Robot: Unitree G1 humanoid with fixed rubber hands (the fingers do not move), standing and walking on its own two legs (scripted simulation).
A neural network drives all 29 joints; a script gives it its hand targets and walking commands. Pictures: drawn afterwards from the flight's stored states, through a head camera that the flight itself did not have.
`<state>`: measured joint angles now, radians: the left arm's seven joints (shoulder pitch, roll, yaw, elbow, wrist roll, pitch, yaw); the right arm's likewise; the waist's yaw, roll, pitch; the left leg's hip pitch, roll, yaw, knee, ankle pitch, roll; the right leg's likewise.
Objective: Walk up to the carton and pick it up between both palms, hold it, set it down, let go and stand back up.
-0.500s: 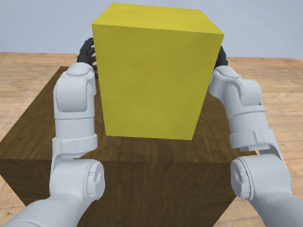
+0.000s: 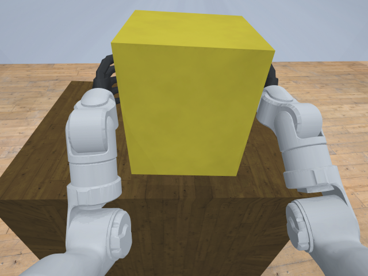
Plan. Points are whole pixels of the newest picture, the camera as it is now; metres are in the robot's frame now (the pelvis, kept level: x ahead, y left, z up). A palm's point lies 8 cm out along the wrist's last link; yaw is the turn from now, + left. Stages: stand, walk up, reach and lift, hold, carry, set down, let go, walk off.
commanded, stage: hold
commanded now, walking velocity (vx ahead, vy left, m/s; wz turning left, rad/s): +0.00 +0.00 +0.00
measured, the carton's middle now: (186, 94) +0.37 +0.00 +0.26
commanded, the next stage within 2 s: none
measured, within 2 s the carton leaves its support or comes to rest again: neither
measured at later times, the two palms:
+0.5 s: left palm (102, 95) +0.34 +0.15 +0.27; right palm (266, 90) +0.35 -0.15 +0.28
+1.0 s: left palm (104, 93) +0.35 +0.15 +0.27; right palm (265, 94) +0.35 -0.15 +0.27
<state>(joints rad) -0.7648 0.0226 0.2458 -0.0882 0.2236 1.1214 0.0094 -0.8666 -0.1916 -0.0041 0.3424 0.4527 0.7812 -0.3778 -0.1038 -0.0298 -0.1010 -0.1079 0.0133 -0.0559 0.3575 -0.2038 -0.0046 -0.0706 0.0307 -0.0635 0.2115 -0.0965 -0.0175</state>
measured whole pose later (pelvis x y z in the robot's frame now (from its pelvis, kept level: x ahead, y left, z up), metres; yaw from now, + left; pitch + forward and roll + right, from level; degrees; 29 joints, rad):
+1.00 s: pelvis -0.02 +0.00 +0.00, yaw +0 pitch -2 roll -1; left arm -0.87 0.06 0.27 0.11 0.22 1.03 -0.01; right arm -0.93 -0.13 -0.10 0.48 0.36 0.73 -0.35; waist -0.10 -0.05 -0.11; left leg -0.16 0.01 -0.06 0.38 -0.19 -0.01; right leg -0.13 0.03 -0.06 0.26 -0.10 -0.02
